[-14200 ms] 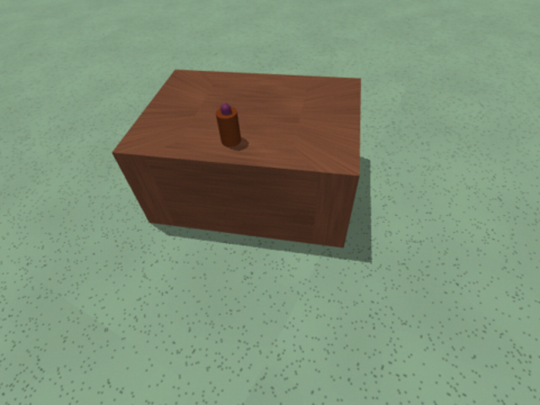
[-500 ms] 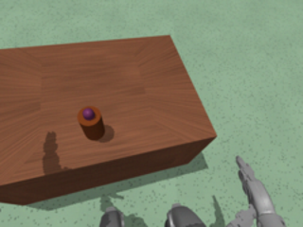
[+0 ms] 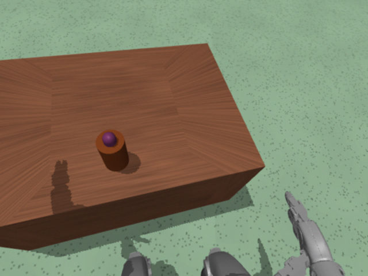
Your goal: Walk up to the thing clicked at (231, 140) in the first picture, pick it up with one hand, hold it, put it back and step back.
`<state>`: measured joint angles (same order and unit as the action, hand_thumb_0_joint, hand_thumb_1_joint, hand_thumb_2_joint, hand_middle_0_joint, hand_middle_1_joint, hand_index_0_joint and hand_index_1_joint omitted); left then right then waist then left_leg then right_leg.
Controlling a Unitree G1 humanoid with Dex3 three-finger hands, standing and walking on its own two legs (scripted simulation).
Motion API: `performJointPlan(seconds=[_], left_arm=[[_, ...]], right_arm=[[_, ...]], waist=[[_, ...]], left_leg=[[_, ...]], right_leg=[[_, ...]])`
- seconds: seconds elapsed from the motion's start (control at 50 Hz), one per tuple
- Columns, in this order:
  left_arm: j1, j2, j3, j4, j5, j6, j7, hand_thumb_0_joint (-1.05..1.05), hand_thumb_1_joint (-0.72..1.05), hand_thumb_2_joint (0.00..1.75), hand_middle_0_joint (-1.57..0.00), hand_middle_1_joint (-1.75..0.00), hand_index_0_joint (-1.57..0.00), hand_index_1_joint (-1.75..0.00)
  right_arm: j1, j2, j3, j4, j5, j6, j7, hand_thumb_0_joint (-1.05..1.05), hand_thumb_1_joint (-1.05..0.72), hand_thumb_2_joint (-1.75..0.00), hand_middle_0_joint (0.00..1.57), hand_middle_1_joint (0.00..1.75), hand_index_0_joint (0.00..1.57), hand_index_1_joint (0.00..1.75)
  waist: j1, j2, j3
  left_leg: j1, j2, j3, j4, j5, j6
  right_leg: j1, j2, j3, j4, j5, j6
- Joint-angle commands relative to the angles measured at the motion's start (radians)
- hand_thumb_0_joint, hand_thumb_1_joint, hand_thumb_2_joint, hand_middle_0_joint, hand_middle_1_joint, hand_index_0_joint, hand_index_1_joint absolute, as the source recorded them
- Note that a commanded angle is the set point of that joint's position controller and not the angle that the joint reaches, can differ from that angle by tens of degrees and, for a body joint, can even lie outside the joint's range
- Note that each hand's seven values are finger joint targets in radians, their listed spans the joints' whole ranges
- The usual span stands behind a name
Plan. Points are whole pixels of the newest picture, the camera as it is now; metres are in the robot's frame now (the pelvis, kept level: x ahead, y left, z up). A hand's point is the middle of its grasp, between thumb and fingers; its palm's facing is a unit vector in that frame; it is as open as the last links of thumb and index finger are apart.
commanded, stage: go down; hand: left
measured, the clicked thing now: (112, 149) +0.49 +0.16 -0.17
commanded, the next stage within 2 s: approach in 0.72 s
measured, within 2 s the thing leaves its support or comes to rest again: neither
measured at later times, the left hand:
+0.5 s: hand out of the picture +0.44 +0.35 +0.09, palm faces +0.13 -0.99 -0.01, open 17.6 cm
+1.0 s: hand out of the picture +0.43 +0.35 +0.08, palm faces +0.13 -0.99 +0.02, open 17.5 cm
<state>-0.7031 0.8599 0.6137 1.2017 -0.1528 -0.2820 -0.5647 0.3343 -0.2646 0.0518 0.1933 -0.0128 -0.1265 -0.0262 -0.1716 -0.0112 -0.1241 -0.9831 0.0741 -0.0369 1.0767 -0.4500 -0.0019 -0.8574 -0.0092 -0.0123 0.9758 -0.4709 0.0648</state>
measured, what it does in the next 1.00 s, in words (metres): stands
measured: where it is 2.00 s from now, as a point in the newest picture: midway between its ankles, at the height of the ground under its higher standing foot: outside the picture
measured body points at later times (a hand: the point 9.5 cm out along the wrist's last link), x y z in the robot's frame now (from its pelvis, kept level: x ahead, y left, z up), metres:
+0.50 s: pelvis +0.00 +0.00 +0.00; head +0.12 +0.04 +0.44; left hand +0.42 +0.40 +0.09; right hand +0.17 -0.25 -0.02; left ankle +0.03 +0.11 -0.67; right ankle -0.01 -0.17 -0.66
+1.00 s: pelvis +0.00 +0.00 +0.00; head +0.12 +0.04 +0.43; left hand +0.42 +0.40 +0.08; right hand +0.17 -0.24 -0.02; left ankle +0.03 +0.11 -0.67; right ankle -0.01 -0.17 -0.67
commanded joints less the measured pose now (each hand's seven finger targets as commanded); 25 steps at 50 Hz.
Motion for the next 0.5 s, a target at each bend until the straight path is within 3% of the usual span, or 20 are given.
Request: performJointPlan(seconds=[0.0, 0.06, 0.12, 0.18, 0.22, 0.24, 0.26, 0.28, 0.3, 0.36, 0.38, 0.4, 0.48], left_arm=[[-0.389, 0.407, 0.078, -0.34, -0.038, -0.089, 0.006, 0.0, -0.61, 0.09, -0.04, -0.12, -0.06, -0.11], [-0.388, 0.369, 0.054, -0.356, -0.027, -0.083, 0.019, 0.0, -0.56, 0.11, -0.04, -0.12, -0.05, -0.11], [-0.399, 0.382, 0.044, -0.391, -0.006, -0.072, 0.036, 0.0, -0.54, 0.1, -0.04, -0.11, -0.05, -0.11], [-0.347, 0.36, 0.035, -0.321, 0.005, -0.046, 0.043, 0.0, -0.56, 0.09, -0.05, -0.12, -0.06, -0.11], [-0.284, 0.322, 0.02, -0.226, 0.001, -0.026, 0.037, 0.0, -0.58, 0.08, -0.05, -0.11, -0.06, -0.1], [-0.261, 0.276, -0.006, -0.176, -0.009, -0.018, 0.028, 0.0, -0.59, 0.08, -0.05, -0.12, -0.06, -0.11], [-0.277, 0.296, 0.002, -0.208, -0.012, -0.022, 0.024, 0.0, -0.61, 0.08, -0.05, -0.12, -0.06, -0.11], [-0.239, 0.282, -0.004, -0.135, -0.017, -0.018, 0.014, 0.0, -0.61, 0.07, -0.05, -0.12, -0.07, -0.11], [-0.288, 0.325, 0.016, -0.205, -0.017, -0.03, 0.012, 0.0, -0.61, 0.07, -0.05, -0.12, -0.07, -0.11], [-0.279, 0.333, 0.039, -0.182, -0.034, -0.048, -0.002, 0.0, -0.61, 0.07, -0.04, -0.12, -0.06, -0.11], [-0.282, 0.304, 0.027, -0.165, -0.041, -0.052, -0.008, 0.0, -0.61, 0.07, -0.04, -0.12, -0.06, -0.11], [-0.291, 0.31, 0.028, -0.194, -0.048, -0.06, -0.011, 0.0, -0.61, 0.07, -0.04, -0.13, -0.06, -0.11], [-0.364, 0.383, 0.064, -0.326, -0.046, -0.074, -0.011, 0.0, -0.61, 0.08, -0.04, -0.12, -0.06, -0.11]], right_arm=[[0.035, -0.212, -0.153, -0.165, 0.003, -0.053, -0.026, 0.0, 0.53, -0.05, 0.05, 0.05, 0.05, 0.05], [0.034, -0.199, -0.142, -0.166, 0.0, -0.045, -0.024, 0.0, 0.53, -0.05, 0.05, 0.05, 0.05, 0.05], [0.051, -0.184, -0.131, -0.116, -0.003, -0.035, -0.019, 0.0, 0.52, -0.05, 0.05, 0.05, 0.05, 0.05], [0.035, -0.166, -0.123, -0.091, 0.002, -0.031, -0.017, 0.0, 0.52, -0.05, 0.05, 0.05, 0.05, 0.05], [0.012, -0.169, -0.122, -0.095, 0.005, -0.031, -0.015, 0.0, 0.52, -0.05, 0.05, 0.05, 0.05, 0.05], [0.003, -0.151, -0.101, -0.092, 0.008, -0.03, -0.012, 0.0, 0.52, -0.05, 0.05, 0.05, 0.05, 0.05], [-0.006, -0.146, -0.09, -0.087, 0.01, -0.031, -0.009, 0.0, 0.52, -0.05, 0.05, 0.05, 0.05, 0.05], [-0.038, -0.157, -0.1, -0.129, 0.014, -0.034, -0.011, 0.0, 0.52, -0.05, 0.05, 0.05, 0.05, 0.05], [-0.029, -0.156, -0.094, -0.124, 0.013, -0.038, -0.01, 0.0, 0.53, -0.05, 0.05, 0.05, 0.05, 0.05], [-0.011, -0.175, -0.109, -0.177, 0.014, -0.047, -0.013, 0.0, 0.53, -0.05, 0.05, 0.05, 0.05, 0.05], [-0.009, -0.184, -0.122, -0.183, 0.015, -0.05, -0.015, 0.0, 0.53, -0.05, 0.05, 0.05, 0.05, 0.05], [0.001, -0.197, -0.128, -0.186, 0.012, -0.051, -0.016, 0.0, 0.53, -0.05, 0.05, 0.05, 0.05, 0.05], [0.049, -0.202, -0.134, -0.164, 0.007, -0.049, -0.018, 0.0, 0.53, -0.05, 0.05, 0.05, 0.05, 0.05]], waist=[[0.018, 0.299, -0.56], [0.026, 0.316, -0.534], [0.037, 0.378, -0.509], [0.044, 0.343, -0.418], [0.035, 0.29, -0.373], [0.029, 0.256, -0.333], [0.04, 0.245, -0.318], [0.032, 0.195, -0.329], [0.032, 0.208, -0.334], [0.014, 0.148, -0.382], [-0.002, 0.132, -0.402], [0.004, 0.168, -0.425], [0.02, 0.273, -0.564]], left_leg=[[0.593, -0.028, -0.017, -0.11, 0.464, -0.01], [0.611, -0.029, -0.017, -0.12, 0.484, -0.018], [0.647, -0.02, -0.027, -0.135, 0.522, -0.028], [0.577, -0.024, -0.02, -0.151, 0.446, -0.021], [0.528, -0.021, -0.02, -0.155, 0.42, -0.012], [0.483, -0.021, -0.021, -0.154, 0.407, -0.008], [0.451, -0.026, -0.015, -0.157, 0.366, -0.002], [0.429, -0.027, -0.01, -0.147, 0.359, 0.008], [0.423, -0.028, -0.008, -0.148, 0.348, 0.009], [0.412, -0.036, 0.005, -0.133, 0.318, 0.022], [0.433, -0.033, -0.004, -0.132, 0.335, 0.02], [0.461, -0.031, -0.008, -0.131, 0.375, 0.011], [0.598, -0.029, -0.016, -0.104, 0.521, -0.004]], right_leg=[[0.05, 0.04, -0.038, -0.087, 0.313, -0.075], [0.041, 0.036, -0.038, -0.098, 0.319, -0.077], [-0.001, 0.038, -0.044, -0.101, 0.292, -0.082], [0.009, 0.039, -0.045, -0.116, 0.263, -0.082], [0.012, 0.042, -0.048, -0.122, 0.257, -0.082], [0.019, 0.044, -0.049, -0.121, 0.258, -0.08], [0.024, 0.043, -0.046, -0.122, 0.243, -0.081], [0.046, 0.044, -0.045, -0.126, 0.258, -0.076], [0.05, 0.044, -0.042, -0.121, 0.258, -0.077], [0.095, 0.041, -0.028, -0.127, 0.279, -0.067], [0.084, 0.044, -0.036, -0.119, 0.287, -0.067], [0.082, 0.045, -0.039, -0.108, 0.304, -0.07], [0.068, 0.039, -0.037, -0.09, 0.365, -0.07]])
